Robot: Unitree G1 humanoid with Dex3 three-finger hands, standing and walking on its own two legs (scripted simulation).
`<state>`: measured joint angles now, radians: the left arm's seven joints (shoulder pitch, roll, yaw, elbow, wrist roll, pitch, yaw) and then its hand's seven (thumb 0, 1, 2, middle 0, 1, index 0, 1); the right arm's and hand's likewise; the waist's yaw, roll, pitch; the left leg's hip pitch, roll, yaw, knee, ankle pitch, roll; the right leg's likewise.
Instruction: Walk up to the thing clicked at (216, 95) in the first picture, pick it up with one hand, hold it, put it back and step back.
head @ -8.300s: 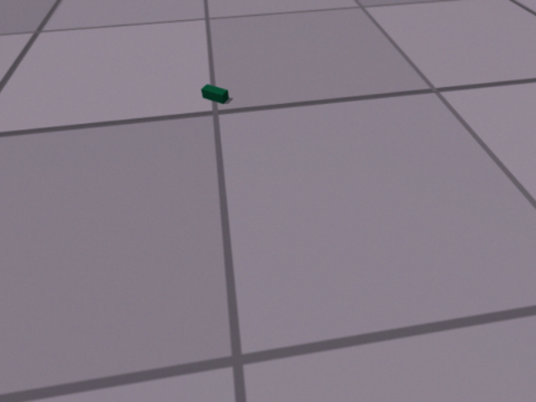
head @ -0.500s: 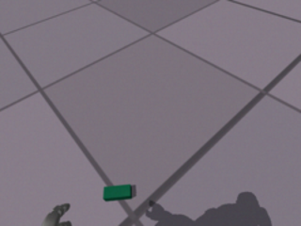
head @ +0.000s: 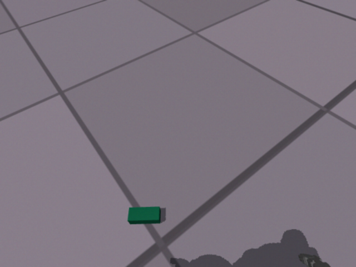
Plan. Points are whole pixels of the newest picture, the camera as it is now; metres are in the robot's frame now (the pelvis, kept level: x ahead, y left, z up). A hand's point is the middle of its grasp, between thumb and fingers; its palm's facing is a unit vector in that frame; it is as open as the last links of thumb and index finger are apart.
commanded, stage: walk up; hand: left
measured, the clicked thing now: (144, 215) +0.45 +0.24 -0.73
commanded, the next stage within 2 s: stand in 0.46 s
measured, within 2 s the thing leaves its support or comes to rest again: neither
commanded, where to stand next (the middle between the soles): +0.08 -0.02 m, yaw -1 degrees
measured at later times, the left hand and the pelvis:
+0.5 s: hand out of the picture +0.11 +0.26 -0.14, palm faces +0.02 -0.94 -0.34, open 7.4 cm; pelvis +0.01 +0.01 +0.02, yaw +0 degrees
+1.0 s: hand out of the picture +0.08 +0.26 -0.14, palm faces -0.01 -0.94 -0.35, open 7.4 cm; pelvis +0.01 +0.00 +0.02, yaw +0 degrees
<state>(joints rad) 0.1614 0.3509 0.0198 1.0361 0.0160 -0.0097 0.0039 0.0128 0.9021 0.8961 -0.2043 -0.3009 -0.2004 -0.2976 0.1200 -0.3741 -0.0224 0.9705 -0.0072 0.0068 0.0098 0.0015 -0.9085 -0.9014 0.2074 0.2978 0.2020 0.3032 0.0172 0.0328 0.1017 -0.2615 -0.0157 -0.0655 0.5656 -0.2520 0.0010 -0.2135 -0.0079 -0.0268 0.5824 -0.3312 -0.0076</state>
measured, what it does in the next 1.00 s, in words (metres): stands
